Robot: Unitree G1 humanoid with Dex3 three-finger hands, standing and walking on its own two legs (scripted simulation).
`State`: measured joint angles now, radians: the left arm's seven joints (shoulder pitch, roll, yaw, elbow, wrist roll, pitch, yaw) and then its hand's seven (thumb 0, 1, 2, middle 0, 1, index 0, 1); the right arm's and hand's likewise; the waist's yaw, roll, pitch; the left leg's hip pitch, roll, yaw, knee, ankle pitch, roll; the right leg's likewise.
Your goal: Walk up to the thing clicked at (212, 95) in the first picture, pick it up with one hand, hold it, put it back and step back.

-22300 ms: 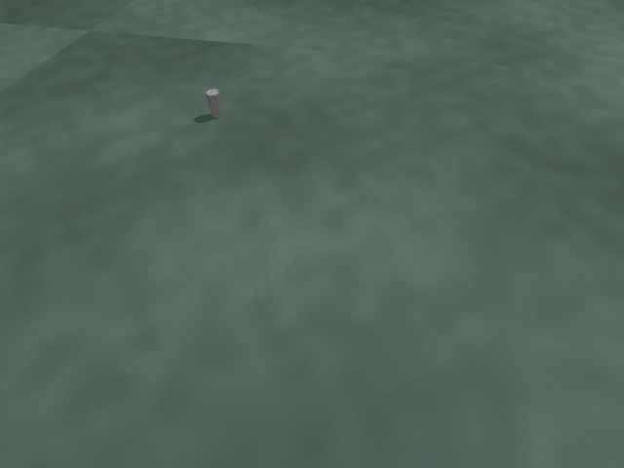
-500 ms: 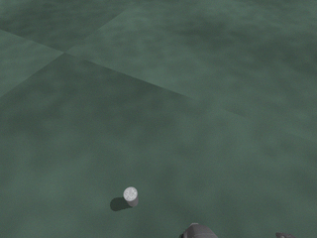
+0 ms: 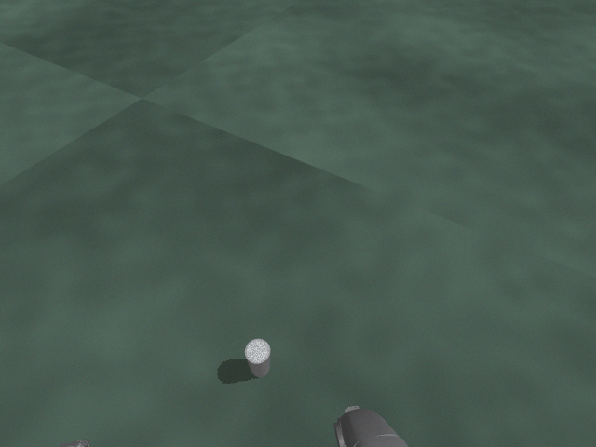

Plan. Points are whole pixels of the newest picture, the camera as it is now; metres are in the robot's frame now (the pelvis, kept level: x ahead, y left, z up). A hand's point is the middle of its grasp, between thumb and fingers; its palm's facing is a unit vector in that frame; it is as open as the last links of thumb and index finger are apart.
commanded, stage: walk up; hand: left
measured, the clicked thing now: (259, 359) +0.48 +0.11 -0.68
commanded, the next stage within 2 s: none
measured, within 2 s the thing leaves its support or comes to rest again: neither
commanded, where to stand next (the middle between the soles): +0.09 -0.05 m, yaw -10 degrees
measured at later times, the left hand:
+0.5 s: hand out of the picture +0.13 +0.22 -0.10, palm faces -0.10 -0.90 -0.43, open 7.4 cm
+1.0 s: hand out of the picture +0.14 +0.24 -0.15, palm faces -0.14 -0.90 -0.41, open 7.4 cm
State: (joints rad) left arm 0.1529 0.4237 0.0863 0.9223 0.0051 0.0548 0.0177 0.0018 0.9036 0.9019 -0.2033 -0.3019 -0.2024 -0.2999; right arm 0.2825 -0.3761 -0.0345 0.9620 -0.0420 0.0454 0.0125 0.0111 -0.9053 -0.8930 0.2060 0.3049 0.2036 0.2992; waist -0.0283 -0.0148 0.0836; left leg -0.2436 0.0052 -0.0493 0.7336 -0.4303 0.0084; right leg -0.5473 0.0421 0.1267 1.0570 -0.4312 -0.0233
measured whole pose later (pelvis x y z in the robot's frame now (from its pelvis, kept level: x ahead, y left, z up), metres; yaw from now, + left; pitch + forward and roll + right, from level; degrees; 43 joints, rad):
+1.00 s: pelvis +0.02 -0.02 -0.01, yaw -8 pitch -3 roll +0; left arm 0.21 0.39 0.05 0.86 -0.01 0.03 0.03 0.00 0.90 0.90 -0.20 -0.30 -0.20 -0.30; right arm 0.07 -0.37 -0.06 0.73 -0.04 0.07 0.03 0.01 -0.90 -0.89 0.20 0.30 0.20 0.30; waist 0.00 0.00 0.18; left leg -0.49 -0.03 0.06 0.61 -0.09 0.06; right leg -0.28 0.02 0.03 0.84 -0.53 -0.01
